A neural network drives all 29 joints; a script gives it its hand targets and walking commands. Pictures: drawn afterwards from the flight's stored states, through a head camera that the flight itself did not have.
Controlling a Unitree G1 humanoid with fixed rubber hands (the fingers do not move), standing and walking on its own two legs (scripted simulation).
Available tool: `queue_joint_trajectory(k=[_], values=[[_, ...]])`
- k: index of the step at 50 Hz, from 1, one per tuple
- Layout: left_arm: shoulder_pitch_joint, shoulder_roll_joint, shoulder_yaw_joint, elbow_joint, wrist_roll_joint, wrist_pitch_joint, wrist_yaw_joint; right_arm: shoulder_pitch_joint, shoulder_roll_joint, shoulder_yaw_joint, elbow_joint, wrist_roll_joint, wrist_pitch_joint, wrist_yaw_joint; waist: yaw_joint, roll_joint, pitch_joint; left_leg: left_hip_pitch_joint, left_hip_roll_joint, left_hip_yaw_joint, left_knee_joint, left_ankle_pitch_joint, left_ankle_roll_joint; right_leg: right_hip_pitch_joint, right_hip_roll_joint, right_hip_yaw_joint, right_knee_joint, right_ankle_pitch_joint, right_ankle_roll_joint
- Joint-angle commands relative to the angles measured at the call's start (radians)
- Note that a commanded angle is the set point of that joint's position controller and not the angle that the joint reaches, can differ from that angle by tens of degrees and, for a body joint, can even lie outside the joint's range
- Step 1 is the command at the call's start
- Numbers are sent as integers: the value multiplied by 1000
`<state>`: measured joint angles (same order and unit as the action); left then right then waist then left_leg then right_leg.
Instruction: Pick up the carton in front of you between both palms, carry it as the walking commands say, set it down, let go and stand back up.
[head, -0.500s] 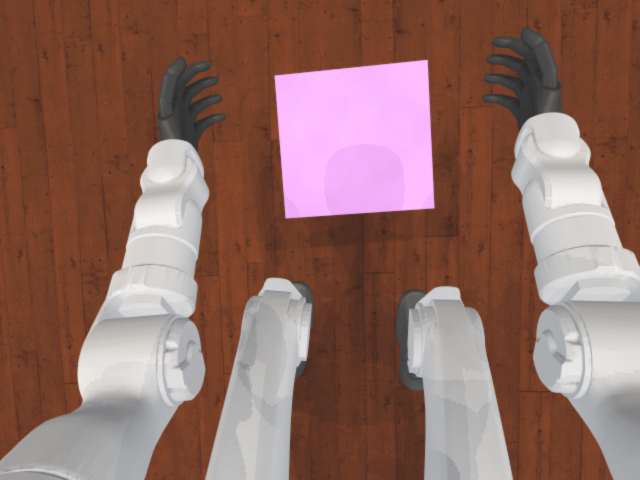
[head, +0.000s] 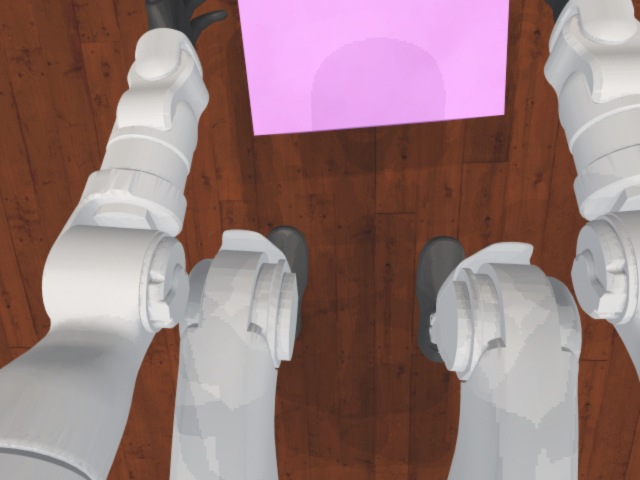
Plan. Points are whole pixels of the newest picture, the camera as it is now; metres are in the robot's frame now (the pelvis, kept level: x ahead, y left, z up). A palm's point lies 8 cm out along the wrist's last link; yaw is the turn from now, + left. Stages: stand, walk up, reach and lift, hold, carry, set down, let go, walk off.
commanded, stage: reach and lift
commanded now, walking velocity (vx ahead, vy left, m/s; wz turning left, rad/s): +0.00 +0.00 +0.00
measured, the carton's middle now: (366, 31) +0.52 +0.01 -0.25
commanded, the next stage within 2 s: none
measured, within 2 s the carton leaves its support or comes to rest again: leaves its support in 0.80 s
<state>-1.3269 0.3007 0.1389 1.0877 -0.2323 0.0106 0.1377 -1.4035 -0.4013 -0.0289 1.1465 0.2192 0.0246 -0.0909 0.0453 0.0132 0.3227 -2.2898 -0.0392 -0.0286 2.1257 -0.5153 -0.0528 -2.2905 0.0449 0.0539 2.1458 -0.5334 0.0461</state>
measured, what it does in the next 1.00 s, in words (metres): stands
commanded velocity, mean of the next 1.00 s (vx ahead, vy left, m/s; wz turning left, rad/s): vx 0.00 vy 0.00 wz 0.00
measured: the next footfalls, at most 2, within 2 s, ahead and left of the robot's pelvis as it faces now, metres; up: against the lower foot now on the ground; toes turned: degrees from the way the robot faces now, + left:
none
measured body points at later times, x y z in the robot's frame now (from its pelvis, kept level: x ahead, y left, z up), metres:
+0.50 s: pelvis +0.00 +0.00 +0.00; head +0.37 -0.01 +0.25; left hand +0.53 +0.17 -0.19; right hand +0.55 -0.15 -0.19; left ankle +0.13 +0.13 -0.34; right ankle +0.12 -0.13 -0.34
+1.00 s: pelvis +0.01 +0.00 +0.00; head +0.33 -0.01 +0.31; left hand +0.53 +0.16 -0.12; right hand +0.54 -0.15 -0.12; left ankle +0.13 +0.13 -0.34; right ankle +0.12 -0.13 -0.34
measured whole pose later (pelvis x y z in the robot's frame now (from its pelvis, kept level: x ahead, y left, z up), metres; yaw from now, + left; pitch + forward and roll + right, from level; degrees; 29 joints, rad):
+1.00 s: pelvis +0.01 +0.00 +0.00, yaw +0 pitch +39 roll +1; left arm -1.14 0.14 0.26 0.82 -0.13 0.18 0.19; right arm -1.21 -0.22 -0.12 0.90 0.11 0.19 -0.16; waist 0.03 0.01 0.11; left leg -2.28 -0.09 -0.06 2.16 -0.55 -0.09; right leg -2.28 0.09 0.07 2.18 -0.57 0.07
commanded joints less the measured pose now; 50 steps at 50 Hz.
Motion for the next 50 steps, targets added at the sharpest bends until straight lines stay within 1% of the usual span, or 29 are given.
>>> queue_joint_trajectory(k=[1,3,4,6,8,11,17,21,23,26,27,28,29,30,32,33,35,37,39,42,44,47,49,50], values=[[-256,137,-15,-122,-33,-36,9,-288,-141,9,-132,17,-35,-12,4,-73,-1271,605,17,72,-130,273,-12,612,-31,-69,-132,231,-9],[-230,103,-46,-107,-64,-39,6,-265,-119,24,-142,23,-40,-14,-15,-75,-1289,624,10,70,-110,333,-12,633,-30,-70,-118,289,-8],[-212,98,-53,-98,-69,-39,4,-249,-111,28,-144,24,-41,-14,-17,-76,-1296,625,7,71,-104,349,-13,645,-29,-70,-112,310,-7],[-176,95,-52,-94,-68,-39,6,-219,-97,35,-151,27,-41,-15,-6,-82,-1316,628,1,77,-101,365,-13,667,-25,-72,-108,331,-4],[-145,100,-36,-69,-53,-39,9,-189,-83,31,-129,25,-37,-14,5,-86,-1276,603,0,78,-105,346,-11,648,-21,-70,-110,315,-2],[-134,93,-14,-57,-24,-43,11,-166,-65,18,-102,15,-36,-10,12,-78,-1201,552,2,79,-112,307,-10,598,-16,-64,-120,281,-5],[-170,76,-22,-67,-20,-50,9,-181,-53,12,-84,9,-42,-14,1,-55,-1167,534,3,77,-119,273,-11,556,-11,-61,-138,246,-12],[-224,28,-72,-79,-48,-50,10,-229,-5,55,-90,29,-45,-18,-3,-48,-1174,545,-3,78,-127,251,-10,559,-9,-59,-148,221,-14],[-255,-26,-99,-79,-61,-51,10,-261,42,80,-91,36,-49,-20,-5,-55,-1172,551,-10,77,-132,243,-8,567,-5,-60,-152,211,-15],[-257,-58,-78,-37,-36,-51,16,-277,60,64,-68,2,-52,-30,-13,-62,-1153,556,-21,72,-139,226,-8,564,-1,-63,-162,193,-14],[-259,-84,-74,-31,-23,-51,16,-287,87,70,-69,-5,-53,-28,-10,-64,-1147,562,-25,71,-143,223,-5,560,3,-65,-166,187,-16],[-322,-208,-122,-64,-29,-55,-2,-340,224,121,-86,5,-56,-11,-3,-73,-1152,557,-35,72,-145,233,0,563,12,-66,-168,194,-21],[-372,-298,-136,-51,-22,-56,-23,-386,324,142,-72,1,-56,7,-5,-73,-1151,545,-42,76,-135,240,2,562,21,-65,-163,205,-24],[-443,-434,-170,-66,-16,-51,-51,-448,471,176,-82,-1,-52,35,-5,-72,-1153,537,-50,77,-129,244,4,559,30,-63,-159,215,-27],[-562,-665,-197,-82,17,-26,-118,-539,714,194,-86,-25,-30,99,-8,-66,-1129,511,-68,86,-118,223,11,530,50,-70,-147,201,-29],[-594,-741,-195,-97,39,-13,-145,-555,798,185,-94,-40,-17,125,-10,-64,-1121,504,-77,91,-115,212,14,517,59,-77,-143,193,-29],[-615,-839,-181,-125,71,14,-187,-555,899,161,-120,-65,1,163,-6,-61,-1115,498,-89,104,-105,216,16,509,74,-89,-129,202,-34],[-623,-918,-189,-170,73,34,-215,-554,982,155,-166,-71,16,189,-6,-61,-1164,515,-97,113,-93,261,15,529,84,-101,-115,248,-35],[-631,-987,-221,-232,51,48,-229,-558,1050,174,-228,-53,29,200,-5,-59,-1270,564,-103,123,-81,326,13,574,90,-111,-100,312,-33],[-617,-1090,-271,-326,10,73,-232,-574,1141,232,-358,-19,48,197,-6,-62,-1494,679,-112,133,-75,432,9,682,98,-128,-95,405,-28],[-596,-1150,-308,-389,3,100,-233,-557,1200,270,-441,-12,70,193,-11,-66,-1628,725,-117,139,-82,459,6,753,104,-135,-105,442,-25],[-560,-1200,-347,-500,19,144,-230,-505,1269,304,-546,-22,116,187,-11,-67,-1758,767,-127,151,-121,428,-1,815,118,-148,-144,423,-18],[-532,-1220,-354,-553,47,177,-234,-464,1304,305,-579,-43,152,191,-6,-67,-1763,766,-133,156,-158,371,-1,813,127,-153,-180,368,-16],[-515,-1230,-351,-555,65,194,-238,-442,1321,297,-575,-58,171,196,-4,-66,-1726,747,-135,157,-181,324,-1,796,130,-153,-203,326,-16]])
